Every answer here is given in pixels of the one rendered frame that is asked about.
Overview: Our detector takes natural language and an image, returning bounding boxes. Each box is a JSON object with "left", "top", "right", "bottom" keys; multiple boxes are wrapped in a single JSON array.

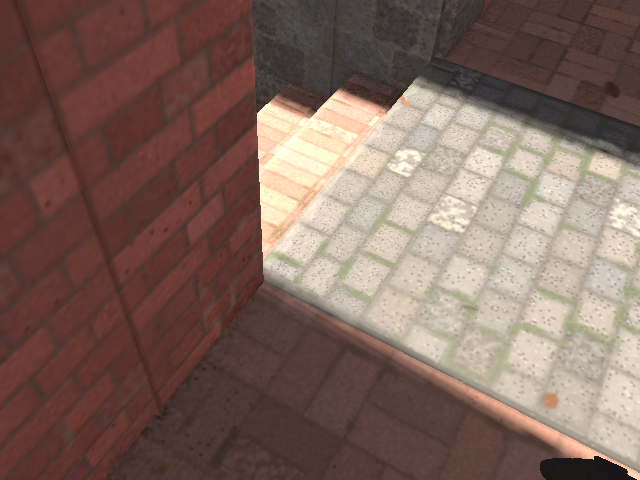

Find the robot right hand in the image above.
[{"left": 540, "top": 456, "right": 637, "bottom": 480}]

